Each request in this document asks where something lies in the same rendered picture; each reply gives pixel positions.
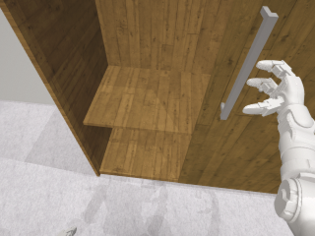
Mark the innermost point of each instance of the robot left hand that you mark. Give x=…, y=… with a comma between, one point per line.
x=68, y=232

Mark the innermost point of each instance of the robot right hand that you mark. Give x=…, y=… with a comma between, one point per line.
x=290, y=90

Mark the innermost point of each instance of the wardrobe door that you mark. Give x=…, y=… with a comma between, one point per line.
x=242, y=152

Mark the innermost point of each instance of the right robot upper arm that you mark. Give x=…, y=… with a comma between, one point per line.
x=295, y=203

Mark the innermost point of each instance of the right robot forearm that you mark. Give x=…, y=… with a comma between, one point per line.
x=297, y=143

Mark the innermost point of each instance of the handle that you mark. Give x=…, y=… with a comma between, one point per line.
x=264, y=31

